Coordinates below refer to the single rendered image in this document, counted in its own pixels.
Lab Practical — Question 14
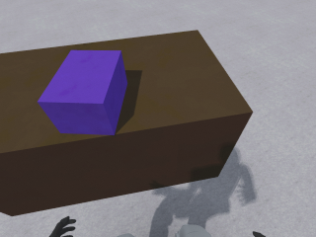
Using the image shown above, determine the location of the right robot thigh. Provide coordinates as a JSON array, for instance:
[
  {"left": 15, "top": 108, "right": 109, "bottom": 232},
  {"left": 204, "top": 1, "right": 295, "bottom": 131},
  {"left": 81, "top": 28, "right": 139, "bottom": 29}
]
[{"left": 175, "top": 224, "right": 212, "bottom": 237}]

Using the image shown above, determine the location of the left robot hand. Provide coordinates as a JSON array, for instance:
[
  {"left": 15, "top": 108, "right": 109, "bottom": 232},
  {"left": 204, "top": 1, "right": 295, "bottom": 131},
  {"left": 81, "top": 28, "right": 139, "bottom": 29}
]
[{"left": 49, "top": 216, "right": 76, "bottom": 237}]

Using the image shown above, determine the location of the carton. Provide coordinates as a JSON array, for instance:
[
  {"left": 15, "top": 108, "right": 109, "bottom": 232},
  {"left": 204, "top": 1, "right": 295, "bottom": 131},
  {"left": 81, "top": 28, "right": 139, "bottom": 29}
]
[{"left": 38, "top": 50, "right": 127, "bottom": 135}]

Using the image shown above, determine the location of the pedestal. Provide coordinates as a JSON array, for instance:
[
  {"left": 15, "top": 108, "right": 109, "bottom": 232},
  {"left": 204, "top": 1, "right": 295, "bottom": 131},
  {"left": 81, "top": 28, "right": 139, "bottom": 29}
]
[{"left": 0, "top": 30, "right": 253, "bottom": 216}]

